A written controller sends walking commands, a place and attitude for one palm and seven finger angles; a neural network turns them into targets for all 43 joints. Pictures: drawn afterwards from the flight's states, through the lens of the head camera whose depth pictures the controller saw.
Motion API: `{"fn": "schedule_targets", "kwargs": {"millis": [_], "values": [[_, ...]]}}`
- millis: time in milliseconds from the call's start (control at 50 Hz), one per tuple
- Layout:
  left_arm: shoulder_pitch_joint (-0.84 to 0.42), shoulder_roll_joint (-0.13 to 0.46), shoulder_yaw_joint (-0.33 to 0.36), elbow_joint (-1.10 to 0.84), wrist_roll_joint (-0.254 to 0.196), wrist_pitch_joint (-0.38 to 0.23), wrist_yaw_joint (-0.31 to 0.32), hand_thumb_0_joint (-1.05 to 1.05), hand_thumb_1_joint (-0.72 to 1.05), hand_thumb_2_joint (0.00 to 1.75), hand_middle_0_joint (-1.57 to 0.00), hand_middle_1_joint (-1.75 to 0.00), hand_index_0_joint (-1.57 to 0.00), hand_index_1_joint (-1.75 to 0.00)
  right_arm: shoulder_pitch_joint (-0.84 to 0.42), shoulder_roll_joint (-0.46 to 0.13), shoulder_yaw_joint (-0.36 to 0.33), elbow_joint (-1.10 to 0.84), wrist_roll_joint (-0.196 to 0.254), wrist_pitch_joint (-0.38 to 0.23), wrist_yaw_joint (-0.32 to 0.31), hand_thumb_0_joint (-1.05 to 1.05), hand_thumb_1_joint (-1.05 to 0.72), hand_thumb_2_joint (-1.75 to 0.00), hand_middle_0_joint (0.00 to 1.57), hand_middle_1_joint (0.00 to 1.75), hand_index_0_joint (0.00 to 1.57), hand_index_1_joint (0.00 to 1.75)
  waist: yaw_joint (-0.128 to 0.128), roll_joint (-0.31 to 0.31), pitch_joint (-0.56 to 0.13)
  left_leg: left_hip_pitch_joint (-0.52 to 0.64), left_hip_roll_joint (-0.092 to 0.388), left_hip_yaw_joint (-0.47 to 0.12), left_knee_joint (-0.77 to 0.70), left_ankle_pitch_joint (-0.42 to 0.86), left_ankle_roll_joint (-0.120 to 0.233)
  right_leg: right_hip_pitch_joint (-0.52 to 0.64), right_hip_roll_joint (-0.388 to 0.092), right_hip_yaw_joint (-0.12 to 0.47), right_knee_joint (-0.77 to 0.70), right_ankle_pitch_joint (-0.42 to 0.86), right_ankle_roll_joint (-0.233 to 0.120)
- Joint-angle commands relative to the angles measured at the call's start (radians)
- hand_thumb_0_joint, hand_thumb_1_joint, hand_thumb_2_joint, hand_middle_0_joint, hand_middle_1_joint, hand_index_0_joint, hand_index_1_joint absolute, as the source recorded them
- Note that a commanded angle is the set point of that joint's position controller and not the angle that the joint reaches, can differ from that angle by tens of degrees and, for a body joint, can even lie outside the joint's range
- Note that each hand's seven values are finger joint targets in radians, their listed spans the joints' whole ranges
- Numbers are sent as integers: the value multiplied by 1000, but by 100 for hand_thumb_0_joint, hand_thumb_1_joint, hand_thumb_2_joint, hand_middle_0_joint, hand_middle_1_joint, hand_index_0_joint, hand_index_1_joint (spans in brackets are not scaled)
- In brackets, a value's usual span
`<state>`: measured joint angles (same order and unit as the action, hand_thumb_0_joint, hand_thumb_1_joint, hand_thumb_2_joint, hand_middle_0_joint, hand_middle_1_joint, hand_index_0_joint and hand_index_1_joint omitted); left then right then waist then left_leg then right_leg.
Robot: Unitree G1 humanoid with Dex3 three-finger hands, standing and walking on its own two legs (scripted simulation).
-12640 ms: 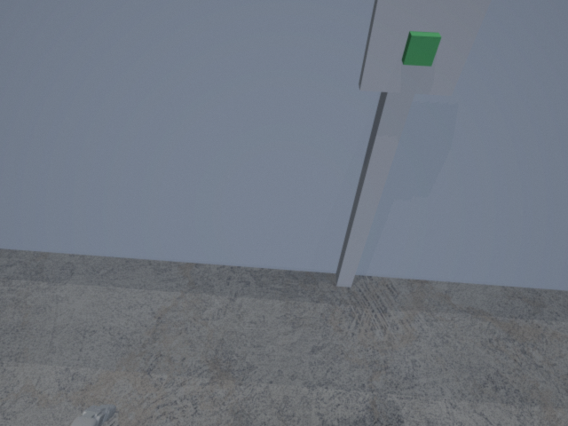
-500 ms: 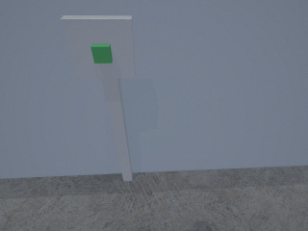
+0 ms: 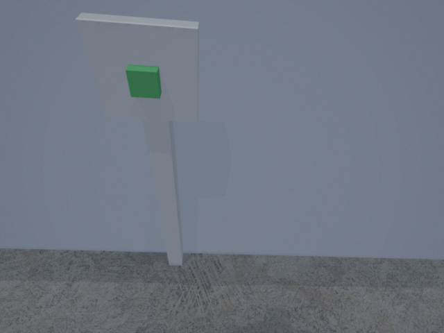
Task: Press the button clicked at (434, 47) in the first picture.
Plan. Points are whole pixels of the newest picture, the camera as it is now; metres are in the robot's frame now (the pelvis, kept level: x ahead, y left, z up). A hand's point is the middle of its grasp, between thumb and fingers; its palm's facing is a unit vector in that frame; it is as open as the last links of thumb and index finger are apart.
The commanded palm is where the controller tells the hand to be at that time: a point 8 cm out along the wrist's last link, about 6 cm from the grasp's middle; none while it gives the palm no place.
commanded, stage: shuffle to correct the standing spot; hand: left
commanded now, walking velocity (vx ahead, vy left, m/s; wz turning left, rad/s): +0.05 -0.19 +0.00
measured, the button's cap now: (144, 81) +0.49 +0.19 +0.20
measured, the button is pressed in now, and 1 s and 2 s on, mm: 0 0 0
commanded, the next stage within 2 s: come to a stop and stand still in 0.02 s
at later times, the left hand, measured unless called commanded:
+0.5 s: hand out of the picture +0.12 +0.11 -0.17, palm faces +0.08 -0.97 -0.22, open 7.3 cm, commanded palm none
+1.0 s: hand out of the picture +0.00 +0.14 -0.17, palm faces +0.03 -0.99 -0.17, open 7.4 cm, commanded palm none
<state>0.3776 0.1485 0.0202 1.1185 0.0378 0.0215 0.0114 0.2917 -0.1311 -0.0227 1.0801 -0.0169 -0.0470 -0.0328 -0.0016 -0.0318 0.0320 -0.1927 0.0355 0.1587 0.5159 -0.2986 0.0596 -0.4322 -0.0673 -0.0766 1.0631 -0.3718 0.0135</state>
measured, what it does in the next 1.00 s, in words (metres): steps on the spot: right foot, then left foot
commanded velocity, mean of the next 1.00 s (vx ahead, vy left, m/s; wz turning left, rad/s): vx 0.00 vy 0.00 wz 0.00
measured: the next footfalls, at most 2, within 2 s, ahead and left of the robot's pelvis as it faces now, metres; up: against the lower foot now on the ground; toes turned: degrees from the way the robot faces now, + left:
right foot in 0.26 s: +0.15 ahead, -0.20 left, +0.00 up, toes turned -6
left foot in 0.62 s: +0.05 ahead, +0.05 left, +0.00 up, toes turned +6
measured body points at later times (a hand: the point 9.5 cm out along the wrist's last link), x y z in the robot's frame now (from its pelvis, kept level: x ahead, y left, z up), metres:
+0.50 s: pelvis +0.03 -0.07 -0.01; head +0.05 -0.07 +0.44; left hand +0.11 +0.16 -0.15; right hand +0.05 -0.31 -0.17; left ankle +0.01 +0.03 -0.69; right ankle +0.11 -0.20 -0.74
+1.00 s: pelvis +0.01 -0.03 +0.01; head +0.02 -0.02 +0.46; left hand +0.00 +0.19 -0.16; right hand -0.02 -0.24 -0.15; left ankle +0.01 +0.04 -0.74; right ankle -0.01 -0.16 -0.71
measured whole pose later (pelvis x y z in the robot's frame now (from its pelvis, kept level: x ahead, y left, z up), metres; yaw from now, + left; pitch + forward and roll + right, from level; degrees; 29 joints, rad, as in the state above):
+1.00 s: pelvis +0.01 -0.03 +0.01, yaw +1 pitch +1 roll +0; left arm 0.32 0.15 0.03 1.11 0.03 0.04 0.01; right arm 0.36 -0.10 -0.02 1.10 -0.02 -0.01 -0.04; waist -0.03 -0.02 0.00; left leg -0.18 -0.04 0.12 0.36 -0.19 0.07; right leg -0.31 -0.04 -0.03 0.69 -0.37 0.03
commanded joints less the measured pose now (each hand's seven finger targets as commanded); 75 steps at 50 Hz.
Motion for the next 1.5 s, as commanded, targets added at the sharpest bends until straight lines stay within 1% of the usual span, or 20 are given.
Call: {"fn": "schedule_targets", "kwargs": {"millis": [0,180,220,240,280,340,400,480,560,600,620,700,860,980,1020,1040,1060,1080,1200,1480], "values": [[34,19,17,-63,-6,4,-14,0,90,90,-20,-30,-20,-30,92,-150,-35,-1,-1,-9,-18,0,-90,-90,20,30,20,30,5,128,46,-19,272,-179,-274,376,88,-92,-52,42,-60,150,21],[-77,36,36,-132,-16,-10,-7,0,90,90,-20,-30,-20,-30,62,-152,-55,-7,-14,20,-7,0,-90,-90,20,30,20,30,4,194,49,-72,226,-136,-161,290,46,149,-13,-15,-474,194,18],[31,111,45,-89,-15,-44,9,0,90,90,-20,-30,-20,-30,95,-105,-44,6,-5,25,7,0,-90,-90,20,30,20,30,43,7,-35,-139,110,-79,19,12,-40,376,-66,53,-643,408,15],[15,191,51,-96,-12,-61,21,0,90,90,-20,-30,-20,-30,152,-46,-30,-3,3,34,17,0,-90,-90,20,30,20,30,12,-199,-96,-198,26,-47,154,-198,-79,415,-249,246,-689,596,-49],[-30,228,55,-129,-12,-49,24,0,90,90,-20,-30,-20,-30,144,-47,-42,-18,10,52,6,0,-90,-90,20,30,20,30,6,-98,-74,-143,16,-109,315,-301,-70,289,-322,222,-709,744,-146],[-108,175,51,-140,-14,-44,40,0,90,90,-20,-30,-20,-30,103,-67,-44,-20,12,74,4,0,-90,-90,20,30,20,30,8,-260,-69,-209,31,-141,474,-258,-89,273,-310,225,-705,773,-197],[-135,195,66,-167,-9,-26,44,0,90,90,-20,-30,-20,-30,69,-75,-49,-38,7,89,16,0,-90,-90,20,30,20,30,13,-125,-55,-210,6,-129,500,-205,-102,204,-302,194,-727,616,-200],[-172,212,79,-193,0,-13,46,0,90,90,-20,-30,-20,-30,62,-71,-52,-72,3,93,28,0,-90,-90,20,30,20,30,6,-133,-60,-156,10,-127,383,-174,-91,127,-293,204,-772,296,-192],[-209,190,71,-209,-9,9,34,0,90,90,-20,-30,-20,-30,181,-67,-46,-53,4,74,28,0,-90,-90,20,30,20,30,-52,-83,-61,112,-27,-70,-17,-5,-69,-56,-180,145,-713,-71,-93],[-204,62,48,-231,-28,22,23,0,90,90,-20,-30,-20,-30,155,-195,-68,-86,-13,60,20,0,-90,-90,20,30,20,30,-60,380,27,-46,258,-501,-370,-339,19,-162,31,-14,-349,-150,10],[-224,75,47,-233,-23,18,19,0,90,90,-20,-30,-20,-30,66,-214,-64,-121,-16,60,15,0,-90,-90,20,30,20,30,-39,320,92,-210,314,-561,-440,-392,87,-115,18,75,-238,-83,-2],[-84,68,44,-128,-4,8,-7,0,90,90,-20,-30,-20,-30,-27,-153,-37,-120,-10,30,0,0,-90,-90,20,30,20,30,25,100,30,-104,205,-369,-378,-222,59,-95,33,94,-34,90,3],[-101,58,28,-103,-7,-5,-3,0,90,90,-20,-30,-20,-30,149,-112,-31,-24,-6,16,-16,0,-90,-90,20,30,20,30,-45,122,34,113,246,-363,-355,25,98,-121,0,77,-225,28,15],[-45,14,9,-56,-22,-11,9,0,90,90,-20,-30,-20,-30,130,-116,-25,16,-4,24,-18,0,-90,-90,20,30,20,30,-17,127,-17,34,210,-281,-233,292,78,160,24,41,-560,63,1],[14,33,8,-27,-22,-24,21,0,90,90,-20,-30,-20,-30,121,-83,-17,25,7,23,-12,0,-90,-90,20,30,20,30,7,40,-42,-70,136,-228,-162,183,12,328,-12,107,-713,234,-15],[-11,173,-9,-90,-9,-35,18,0,90,90,-20,-30,-20,-30,46,-164,-1,-79,6,35,-3,0,-90,-90,20,30,20,30,-9,-58,149,-137,35,-173,-115,62,-42,201,1,49,-692,177,-33],[36,97,-1,-88,-15,-25,27,0,90,90,-20,-30,-20,-30,45,-116,-10,-99,-13,23,-1,0,-90,-90,20,30,20,30,25,-209,35,-160,42,-169,-34,-69,-32,181,-48,150,-703,9,-44],[-4,91,-5,-86,-7,-21,30,0,90,90,-20,-30,-20,-30,82,-100,-18,-86,-13,20,0,0,-90,-90,20,30,20,30,-24,-127,4,-140,19,-171,-45,-47,-30,160,-72,164,-690,-54,-64],[-4,100,-1,-109,-29,-51,36,0,90,90,-20,-30,-20,-30,97,-81,-2,-41,-1,18,-2,0,-90,-90,20,30,20,30,-11,110,-32,-62,54,-174,-29,213,-21,227,-44,132,-638,297,-73],[-49,165,4,-104,-25,-60,35,0,90,90,-20,-30,-20,-30,-33,-179,-14,-42,2,25,1,0,-90,-90,20,30,20,30,-8,28,17,0,71,-171,-87,227,-25,248,-48,134,-680,410,-62]]}}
